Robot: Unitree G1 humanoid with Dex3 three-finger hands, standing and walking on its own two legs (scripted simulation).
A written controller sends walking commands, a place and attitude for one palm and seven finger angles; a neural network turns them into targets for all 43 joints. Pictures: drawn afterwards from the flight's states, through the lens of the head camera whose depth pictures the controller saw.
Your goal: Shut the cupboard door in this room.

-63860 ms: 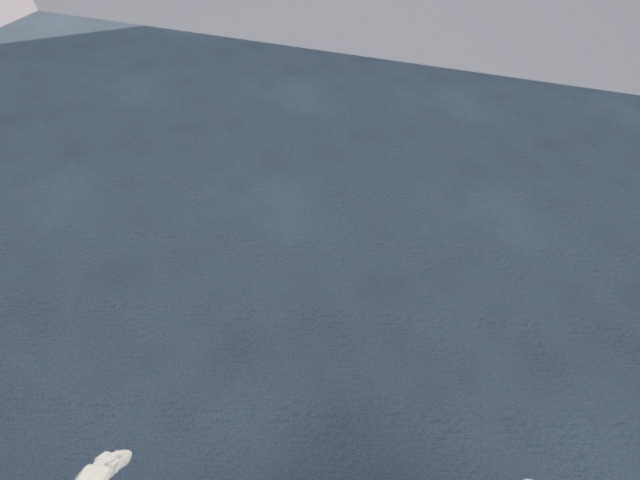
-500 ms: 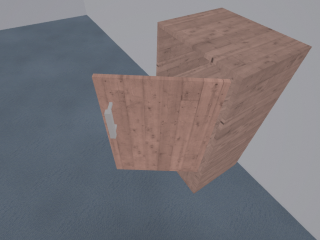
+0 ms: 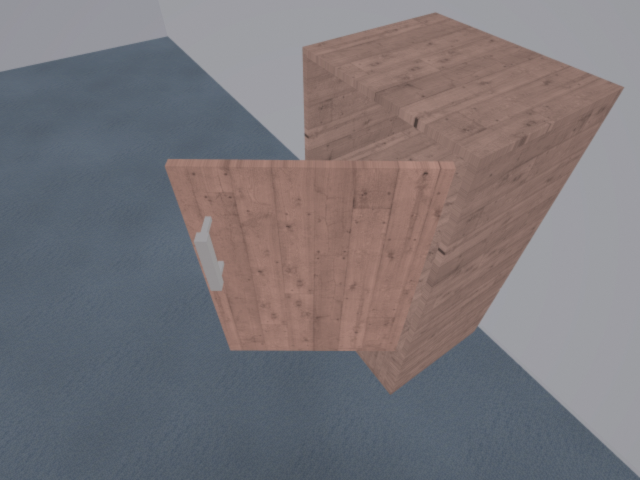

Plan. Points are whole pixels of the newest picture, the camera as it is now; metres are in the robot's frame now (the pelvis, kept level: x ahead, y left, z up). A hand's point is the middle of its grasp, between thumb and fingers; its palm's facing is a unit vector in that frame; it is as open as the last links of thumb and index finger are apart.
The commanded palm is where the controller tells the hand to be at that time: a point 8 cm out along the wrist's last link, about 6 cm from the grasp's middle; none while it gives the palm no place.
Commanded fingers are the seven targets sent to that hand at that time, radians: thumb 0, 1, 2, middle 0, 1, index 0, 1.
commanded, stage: look again from close up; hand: left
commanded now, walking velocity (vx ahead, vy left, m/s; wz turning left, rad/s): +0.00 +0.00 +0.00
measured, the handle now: (212, 254) +0.48 +0.21 -0.04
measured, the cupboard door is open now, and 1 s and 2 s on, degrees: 56 56 56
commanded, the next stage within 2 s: raise the hand and make a fist in 0.28 s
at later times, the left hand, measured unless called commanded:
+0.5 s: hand out of the picture +0.14 +0.20 -0.09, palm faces +0.22 -0.95 -0.20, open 7.3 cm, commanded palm +0.11 +0.23 -0.06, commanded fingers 0.00 0.90 0.90 -0.31 -0.42 -0.31 -0.42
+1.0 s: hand (180, 465) +0.15 +0.17 -0.04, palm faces +0.11 -0.99 -0.06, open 5.2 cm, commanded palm +0.14 +0.23 -0.06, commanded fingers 0.00 0.90 0.90 -0.77 -0.92 -0.77 -0.92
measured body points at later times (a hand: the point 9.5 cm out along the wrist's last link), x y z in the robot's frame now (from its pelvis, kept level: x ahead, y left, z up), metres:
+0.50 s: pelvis +0.00 +0.01 -0.01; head +0.02 +0.01 +0.44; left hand +0.12 +0.25 -0.07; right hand +0.07 -0.23 -0.13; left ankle +0.04 +0.09 -0.73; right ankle -0.05 -0.09 -0.69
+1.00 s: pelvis -0.03 -0.02 -0.12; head +0.03 -0.01 +0.33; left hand +0.14 +0.23 -0.03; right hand +0.22 -0.23 -0.17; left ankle +0.04 +0.09 -0.73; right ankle +0.04 -0.07 -0.73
